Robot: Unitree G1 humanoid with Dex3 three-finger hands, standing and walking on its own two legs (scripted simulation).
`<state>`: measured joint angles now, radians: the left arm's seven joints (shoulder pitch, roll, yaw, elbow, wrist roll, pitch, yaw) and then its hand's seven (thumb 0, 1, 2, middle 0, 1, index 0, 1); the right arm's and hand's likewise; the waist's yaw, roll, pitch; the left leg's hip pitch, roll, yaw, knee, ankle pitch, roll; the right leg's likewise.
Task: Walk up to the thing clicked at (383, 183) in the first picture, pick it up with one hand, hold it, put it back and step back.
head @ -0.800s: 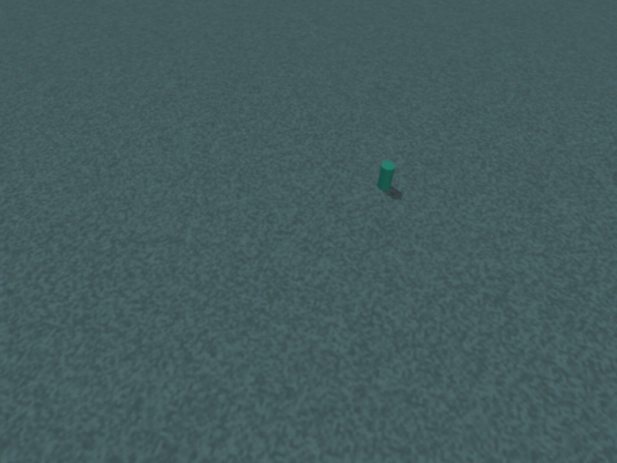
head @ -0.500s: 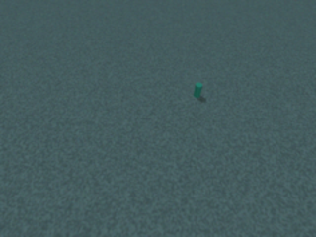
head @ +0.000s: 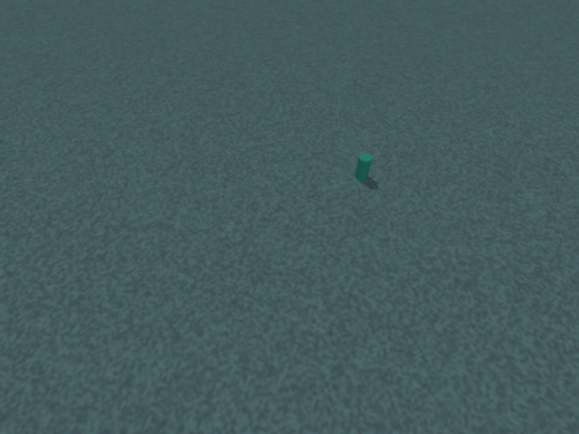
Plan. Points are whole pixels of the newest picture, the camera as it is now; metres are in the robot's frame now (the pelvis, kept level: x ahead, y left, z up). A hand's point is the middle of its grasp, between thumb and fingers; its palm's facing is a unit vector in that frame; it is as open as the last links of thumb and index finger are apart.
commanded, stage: stand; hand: left
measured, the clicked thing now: (363, 167) +1.41 -0.41 -0.72
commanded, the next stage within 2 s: walk up in 0.32 s
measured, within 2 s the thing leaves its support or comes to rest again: neither
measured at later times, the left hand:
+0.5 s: hand out of the picture +0.11 +0.25 -0.15, palm faces -0.14 -0.93 -0.35, open 7.4 cm
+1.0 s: hand (224, 348) +0.29 +0.12 -0.16, palm faces -0.26 -0.91 -0.32, open 7.4 cm
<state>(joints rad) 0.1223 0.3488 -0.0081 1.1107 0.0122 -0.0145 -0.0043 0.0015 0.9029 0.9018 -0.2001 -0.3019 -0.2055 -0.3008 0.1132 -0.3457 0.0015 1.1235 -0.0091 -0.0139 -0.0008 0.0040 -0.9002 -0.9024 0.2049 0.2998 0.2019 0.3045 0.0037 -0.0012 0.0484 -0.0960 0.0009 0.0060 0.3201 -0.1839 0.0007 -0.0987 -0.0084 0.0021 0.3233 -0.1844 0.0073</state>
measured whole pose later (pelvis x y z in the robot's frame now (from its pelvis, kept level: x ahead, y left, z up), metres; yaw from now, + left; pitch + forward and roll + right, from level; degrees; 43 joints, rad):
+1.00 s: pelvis +0.20 -0.13 -0.02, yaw -16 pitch -2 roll -2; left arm 0.36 0.39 0.05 0.88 0.02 -0.06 -0.08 0.00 0.90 0.90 -0.20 -0.30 -0.21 -0.30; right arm 0.26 -0.42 -0.07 0.90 -0.03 -0.06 0.08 0.01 -0.90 -0.90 0.21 0.30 0.20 0.30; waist 0.04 0.02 0.04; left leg -0.47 0.10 0.04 0.67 -0.24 0.01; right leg -0.12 0.04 -0.01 0.49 -0.34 -0.02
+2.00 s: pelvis +0.63 -0.27 -0.03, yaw -26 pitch -2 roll +0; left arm 0.35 0.45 0.03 0.92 0.01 -0.05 -0.03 0.01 0.90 0.90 -0.20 -0.30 -0.21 -0.30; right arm 0.27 -0.41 -0.07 0.85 -0.01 -0.09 0.06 0.00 -0.90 -0.90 0.20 0.30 0.20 0.30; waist 0.01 -0.04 0.06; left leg -0.35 0.06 0.09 0.64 -0.24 0.02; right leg -0.34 0.00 0.04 1.05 -0.45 -0.04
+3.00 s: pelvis +0.93 -0.39 -0.02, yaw -25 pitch -2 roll +0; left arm 0.26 0.42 0.02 0.90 -0.01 -0.04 -0.01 0.00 0.90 0.90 -0.20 -0.30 -0.20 -0.30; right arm 0.22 -0.39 -0.03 0.85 -0.01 -0.05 0.02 0.00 -0.90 -0.90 0.21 0.30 0.20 0.30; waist 0.01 -0.04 0.12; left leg -0.30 0.04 0.08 0.59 -0.25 0.02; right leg -0.44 -0.06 -0.01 0.88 -0.37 -0.01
